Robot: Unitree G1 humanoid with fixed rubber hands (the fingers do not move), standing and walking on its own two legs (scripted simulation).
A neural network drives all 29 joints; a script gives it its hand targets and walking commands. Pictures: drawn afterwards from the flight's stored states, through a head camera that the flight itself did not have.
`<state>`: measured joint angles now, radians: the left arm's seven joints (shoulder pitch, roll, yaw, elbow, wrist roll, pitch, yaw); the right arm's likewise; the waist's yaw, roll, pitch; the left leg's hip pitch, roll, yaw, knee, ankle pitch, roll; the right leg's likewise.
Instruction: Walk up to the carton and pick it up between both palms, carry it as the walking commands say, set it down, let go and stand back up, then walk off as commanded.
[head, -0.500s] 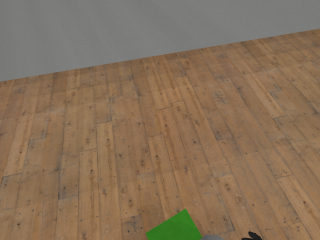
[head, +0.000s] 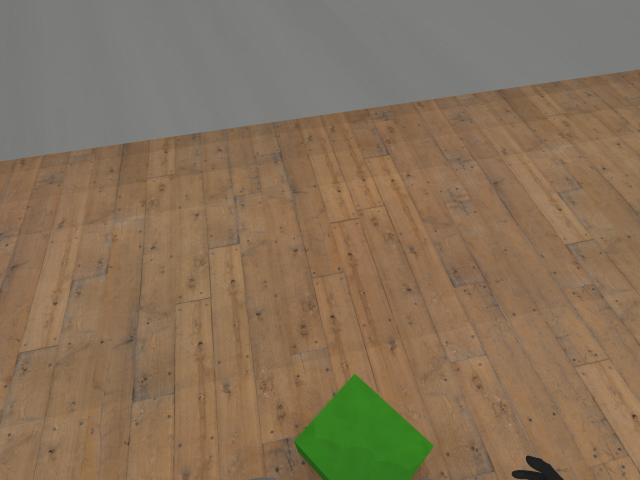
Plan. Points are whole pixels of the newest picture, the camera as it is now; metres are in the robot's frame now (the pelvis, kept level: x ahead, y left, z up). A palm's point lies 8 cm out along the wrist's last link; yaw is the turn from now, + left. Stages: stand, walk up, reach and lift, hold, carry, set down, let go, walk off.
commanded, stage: walk off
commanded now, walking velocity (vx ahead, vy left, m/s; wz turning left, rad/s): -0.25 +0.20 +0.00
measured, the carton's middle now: (361, 448) +0.26 -0.06 -0.68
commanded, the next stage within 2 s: none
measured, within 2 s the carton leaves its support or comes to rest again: neither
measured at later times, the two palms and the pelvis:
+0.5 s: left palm out of the picture -0.10 +0.36 -0.09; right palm out of the picture -0.07 -0.17 -0.14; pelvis -0.12 +0.09 +0.01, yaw -2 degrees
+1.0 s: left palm out of the picture -0.22 +0.52 -0.13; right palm out of the picture -0.19 -0.04 -0.09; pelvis -0.27 +0.23 +0.01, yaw -1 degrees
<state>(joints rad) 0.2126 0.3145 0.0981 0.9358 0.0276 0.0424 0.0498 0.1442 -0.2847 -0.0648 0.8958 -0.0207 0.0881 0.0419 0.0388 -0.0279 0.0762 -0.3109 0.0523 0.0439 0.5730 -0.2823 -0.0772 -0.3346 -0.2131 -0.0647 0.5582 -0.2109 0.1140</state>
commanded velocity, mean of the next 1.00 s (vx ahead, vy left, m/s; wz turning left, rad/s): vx -0.25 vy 0.20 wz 0.00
